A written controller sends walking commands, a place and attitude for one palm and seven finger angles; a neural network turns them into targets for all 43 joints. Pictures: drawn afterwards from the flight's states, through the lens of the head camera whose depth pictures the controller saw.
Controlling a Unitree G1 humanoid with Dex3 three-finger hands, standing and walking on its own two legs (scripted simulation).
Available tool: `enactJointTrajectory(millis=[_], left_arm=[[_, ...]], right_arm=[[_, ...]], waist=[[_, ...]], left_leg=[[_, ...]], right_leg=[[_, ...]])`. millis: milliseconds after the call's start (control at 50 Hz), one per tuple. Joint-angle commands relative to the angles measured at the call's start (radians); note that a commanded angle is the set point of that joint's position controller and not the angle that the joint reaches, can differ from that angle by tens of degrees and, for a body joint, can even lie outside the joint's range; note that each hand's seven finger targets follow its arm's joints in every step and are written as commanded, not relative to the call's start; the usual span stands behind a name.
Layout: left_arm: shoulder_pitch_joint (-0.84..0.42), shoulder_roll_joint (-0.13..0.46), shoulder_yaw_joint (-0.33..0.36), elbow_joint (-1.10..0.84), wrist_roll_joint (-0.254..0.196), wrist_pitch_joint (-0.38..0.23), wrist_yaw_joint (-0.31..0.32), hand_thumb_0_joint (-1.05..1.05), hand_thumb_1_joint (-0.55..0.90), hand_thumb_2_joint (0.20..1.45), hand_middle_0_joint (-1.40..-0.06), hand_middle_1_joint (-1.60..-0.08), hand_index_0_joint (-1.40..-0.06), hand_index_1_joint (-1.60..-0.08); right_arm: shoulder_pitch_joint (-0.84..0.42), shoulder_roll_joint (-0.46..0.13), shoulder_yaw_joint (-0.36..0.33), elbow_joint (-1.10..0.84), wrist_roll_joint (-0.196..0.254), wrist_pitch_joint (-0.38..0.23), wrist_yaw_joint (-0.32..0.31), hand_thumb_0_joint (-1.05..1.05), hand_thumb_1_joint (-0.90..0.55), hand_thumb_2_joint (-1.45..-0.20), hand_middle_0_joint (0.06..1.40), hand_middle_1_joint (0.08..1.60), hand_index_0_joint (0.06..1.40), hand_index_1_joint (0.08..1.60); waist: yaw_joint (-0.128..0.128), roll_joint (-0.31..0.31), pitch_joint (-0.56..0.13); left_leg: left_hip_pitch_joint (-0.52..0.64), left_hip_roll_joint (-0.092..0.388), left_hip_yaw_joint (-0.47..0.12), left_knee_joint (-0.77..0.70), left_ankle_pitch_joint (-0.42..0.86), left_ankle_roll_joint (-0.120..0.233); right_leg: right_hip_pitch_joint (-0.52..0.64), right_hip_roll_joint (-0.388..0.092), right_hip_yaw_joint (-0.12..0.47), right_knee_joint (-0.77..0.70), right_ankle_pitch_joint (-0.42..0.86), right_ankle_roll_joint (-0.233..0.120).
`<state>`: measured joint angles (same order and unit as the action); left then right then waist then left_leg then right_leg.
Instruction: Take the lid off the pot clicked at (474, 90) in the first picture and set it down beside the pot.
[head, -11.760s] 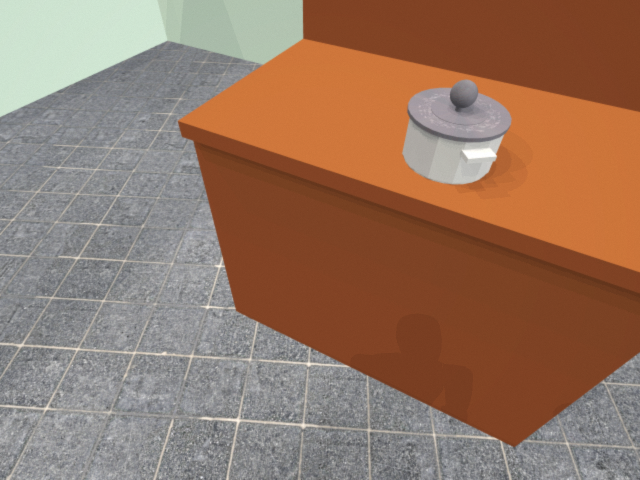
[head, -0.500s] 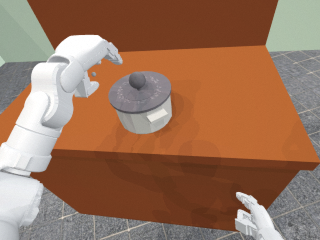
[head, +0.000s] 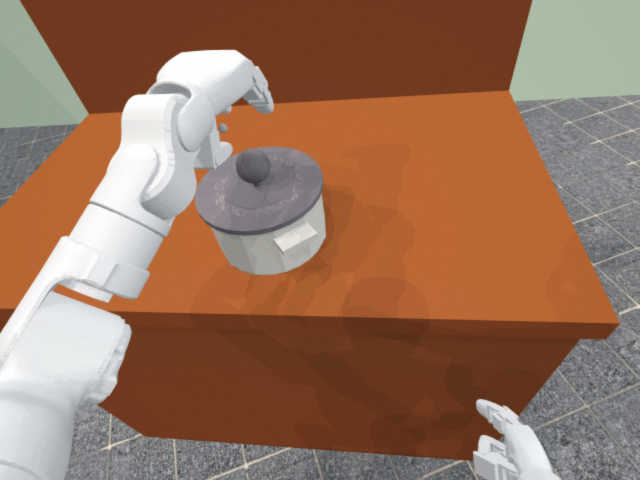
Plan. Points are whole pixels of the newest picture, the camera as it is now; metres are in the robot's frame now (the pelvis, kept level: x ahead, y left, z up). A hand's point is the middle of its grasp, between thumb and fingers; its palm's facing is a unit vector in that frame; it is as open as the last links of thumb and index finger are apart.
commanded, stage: move the open hand above the knob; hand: left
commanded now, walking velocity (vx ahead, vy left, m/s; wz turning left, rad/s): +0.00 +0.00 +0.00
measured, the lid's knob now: (253, 166) +0.48 +0.10 +0.17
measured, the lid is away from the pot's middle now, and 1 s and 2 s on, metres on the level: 0.00 0.00 0.00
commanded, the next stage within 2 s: lower the open fingers around the knob in 1.34 s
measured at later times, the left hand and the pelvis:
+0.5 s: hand (226, 121) +0.45 +0.11 +0.25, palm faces -0.09 -0.01 -1.00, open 9.9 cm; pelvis +0.01 +0.00 +0.00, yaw +0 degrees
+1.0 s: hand (235, 120) +0.44 +0.10 +0.25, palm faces -0.05 -0.01 -1.00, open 9.9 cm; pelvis +0.00 +0.01 +0.00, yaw +0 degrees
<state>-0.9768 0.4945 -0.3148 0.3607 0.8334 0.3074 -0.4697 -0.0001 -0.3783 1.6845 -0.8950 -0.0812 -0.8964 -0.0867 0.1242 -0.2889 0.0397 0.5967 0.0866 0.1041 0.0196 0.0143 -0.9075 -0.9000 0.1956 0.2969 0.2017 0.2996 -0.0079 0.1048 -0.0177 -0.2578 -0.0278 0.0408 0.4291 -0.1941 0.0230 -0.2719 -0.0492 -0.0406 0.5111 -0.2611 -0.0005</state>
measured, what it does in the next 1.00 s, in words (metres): stands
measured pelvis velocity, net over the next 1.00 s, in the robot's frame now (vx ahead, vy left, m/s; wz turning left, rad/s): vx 0.00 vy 0.01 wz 0.00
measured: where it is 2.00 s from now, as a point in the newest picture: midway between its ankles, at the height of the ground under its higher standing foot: outside the picture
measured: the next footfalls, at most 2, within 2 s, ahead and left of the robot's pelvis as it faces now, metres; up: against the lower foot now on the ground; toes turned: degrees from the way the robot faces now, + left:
none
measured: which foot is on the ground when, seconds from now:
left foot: down 0.00-1.00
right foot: down 0.00-1.00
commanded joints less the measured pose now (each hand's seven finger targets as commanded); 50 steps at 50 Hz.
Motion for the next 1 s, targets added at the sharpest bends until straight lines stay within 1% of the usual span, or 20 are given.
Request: enactJointTrajectory(millis=[0,40,100,140,240,320,380,440,480,520,540,600,620,660,720,780,820,900,920,980], left_arm=[[-0.558,0.195,0.141,-0.103,0.037,0.019,0.04,0.0,-0.378,1.69,-0.879,-0.081,-0.879,-0.081],[-0.533,0.236,0.186,-0.095,0.033,0.017,0.039,0.0,-0.378,1.69,-0.879,-0.081,-0.879,-0.081],[-0.56,0.167,0.126,-0.015,0.039,0.037,0.028,0.0,-0.378,1.69,-0.879,-0.081,-0.879,-0.081],[-0.581,0.238,0.181,-0.061,0.043,0.025,0.033,0.0,-0.378,1.69,-0.879,-0.081,-0.879,-0.081],[-0.566,0.248,0.191,-0.11,0.044,0.019,0.02,0.0,-0.378,1.69,-0.879,-0.081,-0.879,-0.081],[-0.522,0.18,0.15,-0.092,0.011,0.027,0.011,0.0,-0.378,1.69,-0.879,-0.081,-0.879,-0.081],[-0.587,0.183,0.135,-0.108,0.04,0.032,0.009,0.0,-0.378,1.69,-0.879,-0.081,-0.879,-0.081],[-0.606,0.233,0.172,-0.173,0.037,0.018,0.017,0.0,-0.378,1.69,-0.879,-0.081,-0.879,-0.081],[-0.594,0.15,0.106,-0.113,0.04,0.031,0.014,0.0,-0.378,1.69,-0.879,-0.081,-0.879,-0.081],[-0.546,0.146,0.121,-0.053,0.008,0.033,0.023,0.0,-0.378,1.69,-0.879,-0.081,-0.879,-0.081],[-0.597,0.184,0.139,-0.102,0.031,0.029,0.025,0.0,-0.378,1.69,-0.879,-0.081,-0.879,-0.081],[-0.629,0.089,0.056,-0.143,0.033,0.028,0.028,0.0,-0.378,1.69,-0.879,-0.081,-0.879,-0.081],[-0.583,0.093,0.075,-0.126,0.004,0.022,0.037,0.0,-0.378,1.69,-0.879,-0.081,-0.879,-0.081],[-0.622,0.167,0.131,-0.075,0.04,0.036,0.045,0.0,-0.378,1.69,-0.879,-0.081,-0.879,-0.081],[-0.588,0.13,0.114,-0.087,0.007,0.022,0.058,0.0,-0.378,1.69,-0.879,-0.081,-0.879,-0.081],[-0.595,0.109,0.091,-0.079,0.04,0.034,0.059,0.0,-0.378,1.69,-0.879,-0.081,-0.879,-0.081],[-0.547,0.165,0.156,-0.054,0.012,0.028,0.071,0.0,-0.378,1.69,-0.879,-0.081,-0.879,-0.081],[-0.587,0.105,0.084,-0.057,0.045,0.039,0.064,0.0,-0.378,1.69,-0.879,-0.081,-0.879,-0.081],[-0.562,0.124,0.115,-0.068,0.014,0.027,0.071,0.0,-0.378,1.69,-0.879,-0.081,-0.879,-0.081],[-0.628,0.157,0.117,-0.08,0.047,0.034,0.071,0.0,-0.378,1.69,-0.879,-0.081,-0.879,-0.081]], right_arm=[[-0.127,-0.08,-0.03,-0.145,-0.002,-0.053,-0.002,0.0,-0.9,-0.9,0.2,0.3,0.2,0.3],[-0.118,-0.089,-0.034,-0.144,-0.006,-0.05,0.003,0.0,-0.9,-0.9,0.2,0.3,0.2,0.3],[-0.113,-0.088,-0.03,-0.133,-0.003,-0.044,-0.001,0.0,-0.9,-0.9,0.2,0.3,0.2,0.3],[-0.111,-0.093,-0.033,-0.142,-0.008,-0.046,0.0,0.0,-0.9,-0.9,0.2,0.3,0.2,0.3],[-0.12,-0.088,-0.037,-0.158,-0.007,-0.048,0.001,0.0,-0.9,-0.9,0.2,0.3,0.2,0.3],[-0.112,-0.099,-0.046,-0.154,0.002,-0.04,0.007,0.0,-0.9,-0.9,0.2,0.3,0.2,0.3],[-0.119,-0.083,-0.036,-0.156,0.0,-0.045,0.003,0.0,-0.9,-0.9,0.2,0.3,0.2,0.3],[-0.128,-0.081,-0.038,-0.159,-0.003,-0.052,0.004,0.0,-0.9,-0.9,0.2,0.3,0.2,0.3],[-0.128,-0.074,-0.035,-0.148,0.001,-0.048,0.005,0.0,-0.9,-0.9,0.2,0.3,0.2,0.3],[-0.111,-0.097,-0.044,-0.132,0.002,-0.039,0.005,0.0,-0.9,-0.9,0.2,0.3,0.2,0.3],[-0.123,-0.084,-0.034,-0.14,0.0,-0.042,0.006,0.0,-0.9,-0.9,0.2,0.3,0.2,0.3],[-0.149,-0.066,-0.033,-0.15,0.002,-0.048,0.013,0.0,-0.9,-0.9,0.2,0.3,0.2,0.3],[-0.129,-0.083,-0.044,-0.14,0.002,-0.041,0.018,0.0,-0.9,-0.9,0.2,0.3,0.2,0.3],[-0.137,-0.08,-0.031,-0.134,-0.005,-0.035,0.012,0.0,-0.9,-0.9,0.2,0.3,0.2,0.3],[-0.134,-0.088,-0.038,-0.133,-0.001,-0.033,0.013,0.0,-0.9,-0.9,0.2,0.3,0.2,0.3],[-0.15,-0.069,-0.027,-0.142,-0.002,-0.027,0.015,0.0,-0.9,-0.9,0.2,0.3,0.2,0.3],[-0.132,-0.094,-0.036,-0.133,-0.005,-0.018,0.013,0.0,-0.9,-0.9,0.2,0.3,0.2,0.3],[-0.155,-0.072,-0.023,-0.147,0.001,-0.016,0.01,0.0,-0.9,-0.9,0.2,0.3,0.2,0.3],[-0.142,-0.087,-0.034,-0.145,0.0,-0.014,0.01,0.0,-0.9,-0.9,0.2,0.3,0.2,0.3],[-0.147,-0.073,-0.024,-0.148,-0.001,-0.025,0.002,0.0,-0.9,-0.9,0.2,0.3,0.2,0.3]], waist=[[-0.004,-0.155,-0.38],[0.006,-0.179,-0.407],[-0.01,-0.189,-0.333],[0.003,-0.174,-0.405],[0.009,-0.167,-0.455],[-0.007,-0.182,-0.38],[-0.009,-0.168,-0.371],[0.001,-0.134,-0.447],[-0.013,-0.146,-0.384],[-0.016,-0.157,-0.341],[-0.006,-0.155,-0.384],[-0.015,-0.107,-0.403],[-0.018,-0.131,-0.4],[-0.007,-0.159,-0.369],[-0.008,-0.151,-0.377],[-0.003,-0.16,-0.371],[0.003,-0.18,-0.358],[-0.005,-0.169,-0.344],[-0.004,-0.175,-0.355],[-0.004,-0.156,-0.374]], left_leg=[[0.144,-0.022,-0.02,-0.022,0.221,0.037],[0.138,-0.025,-0.015,-0.019,0.238,0.041],[0.107,-0.026,-0.01,-0.023,0.21,0.04],[0.127,-0.029,-0.012,-0.024,0.233,0.043],[0.148,-0.029,-0.009,-0.015,0.287,0.047],[0.15,-0.025,-0.019,-0.007,0.286,0.049],[0.156,-0.026,-0.02,-0.018,0.259,0.048],[0.191,-0.026,-0.025,-0.014,0.295,0.049],[0.179,-0.022,-0.029,-0.015,0.283,0.043],[0.167,-0.02,-0.032,-0.017,0.234,0.042],[0.169,-0.02,-0.032,-0.032,0.231,0.039],[0.209,-0.018,-0.048,-0.015,0.286,0.036],[0.216,-0.014,-0.053,-0.004,0.285,0.039],[0.164,-0.015,-0.043,-0.027,0.224,0.034],[0.179,-0.012,-0.048,-0.021,0.229,0.033],[0.167,-0.009,-0.039,-0.031,0.234,0.03],[0.151,-0.007,-0.041,-0.03,0.213,0.032],[0.147,-0.006,-0.032,-0.04,0.194,0.029],[0.156,-0.007,-0.038,-0.03,0.199,0.034],[0.149,-0.011,-0.029,-0.041,0.189,0.034]], right_leg=[[0.123,0.027,0.003,-0.049,0.309,-0.03],[0.16,0.025,0.011,-0.053,0.352,-0.026],[0.117,0.023,0.003,-0.059,0.339,-0.024],[0.166,0.023,0.015,-0.053,0.364,-0.025],[0.2,0.019,0.021,-0.041,0.424,-0.024],[0.147,0.02,0.004,-0.055,0.409,-0.027],[0.121,0.028,0.0,-0.054,0.361,-0.028],[0.157,0.03,0.01,-0.045,0.377,-0.031],[0.105,0.032,-0.006,-0.048,0.349,-0.033],[0.079,0.03,-0.01,-0.065,0.305,-0.034],[0.103,0.035,-0.009,-0.057,0.295,-0.033],[0.077,0.038,-0.016,-0.04,0.3,-0.043],[0.071,0.034,-0.015,-0.05,0.296,-0.043],[0.082,0.038,-0.017,-0.054,0.268,-0.042],[0.08,0.031,-0.013,-0.053,0.262,-0.044],[0.082,0.036,-0.017,-0.049,0.264,-0.043],[0.094,0.029,-0.014,-0.058,0.26,-0.043],[0.072,0.036,-0.018,-0.054,0.23,-0.041],[0.081,0.03,-0.012,-0.06,0.238,-0.042],[0.102,0.032,-0.007,-0.057,0.239,-0.039]])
